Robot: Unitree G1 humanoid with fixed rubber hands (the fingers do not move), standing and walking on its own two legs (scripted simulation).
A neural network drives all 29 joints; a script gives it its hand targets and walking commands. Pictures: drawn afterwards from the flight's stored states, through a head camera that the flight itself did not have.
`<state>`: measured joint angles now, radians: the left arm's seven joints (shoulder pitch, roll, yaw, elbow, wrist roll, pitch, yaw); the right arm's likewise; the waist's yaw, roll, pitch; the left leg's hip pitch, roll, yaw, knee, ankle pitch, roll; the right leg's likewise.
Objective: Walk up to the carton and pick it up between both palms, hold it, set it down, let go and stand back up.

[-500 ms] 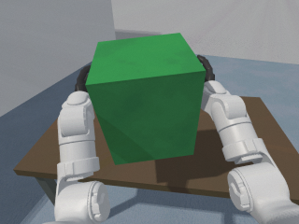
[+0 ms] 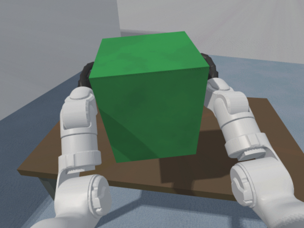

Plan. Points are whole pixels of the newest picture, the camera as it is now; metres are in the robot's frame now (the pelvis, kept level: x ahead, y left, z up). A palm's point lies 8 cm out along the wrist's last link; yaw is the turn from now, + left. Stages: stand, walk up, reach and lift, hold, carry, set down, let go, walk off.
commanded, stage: hold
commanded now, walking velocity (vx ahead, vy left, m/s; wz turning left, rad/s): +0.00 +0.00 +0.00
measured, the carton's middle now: (150, 97) +0.38 +0.00 +0.23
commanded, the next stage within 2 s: set down in 1.78 s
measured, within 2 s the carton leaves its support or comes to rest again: neither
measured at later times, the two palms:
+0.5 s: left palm (86, 95) +0.37 +0.16 +0.25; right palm (208, 86) +0.37 -0.14 +0.25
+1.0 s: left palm (85, 91) +0.37 +0.16 +0.26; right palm (209, 82) +0.37 -0.14 +0.27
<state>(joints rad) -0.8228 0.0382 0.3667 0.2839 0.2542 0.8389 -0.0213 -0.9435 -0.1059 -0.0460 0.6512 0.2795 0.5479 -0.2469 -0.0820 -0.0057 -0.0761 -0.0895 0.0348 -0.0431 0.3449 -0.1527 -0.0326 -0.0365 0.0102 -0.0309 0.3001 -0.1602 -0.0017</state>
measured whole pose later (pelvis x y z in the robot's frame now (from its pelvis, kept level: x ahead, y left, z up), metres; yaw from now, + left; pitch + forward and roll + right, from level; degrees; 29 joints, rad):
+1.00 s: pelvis +0.00 +0.00 +0.00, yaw +0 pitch -6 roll -1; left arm -0.82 0.04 0.36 0.26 0.25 0.84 -0.02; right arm -0.94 -0.11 -0.04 0.63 0.30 0.56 -0.26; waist -0.09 -0.01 -0.08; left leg -0.09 0.03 -0.05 0.36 -0.16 -0.03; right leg -0.03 0.01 -0.02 0.30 -0.16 0.00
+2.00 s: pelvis +0.00 +0.00 +0.00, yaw +1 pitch -8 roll -1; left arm -0.80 0.01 0.40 0.25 0.29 0.75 -0.05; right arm -0.91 -0.06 -0.09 0.61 0.23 0.47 -0.24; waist -0.09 -0.01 -0.05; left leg -0.05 0.02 -0.06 0.34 -0.16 -0.03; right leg 0.01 0.01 -0.02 0.29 -0.16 0.00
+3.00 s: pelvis +0.02 +0.00 +0.00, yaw +1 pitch -7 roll -1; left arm -0.66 -0.04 0.33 0.43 0.31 0.41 -0.02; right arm -0.68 0.03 -0.24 0.77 -0.03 -0.03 -0.12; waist -0.04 -0.06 0.08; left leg -0.02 0.02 -0.04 0.30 -0.16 -0.03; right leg 0.04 -0.01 -0.05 0.25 -0.17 0.00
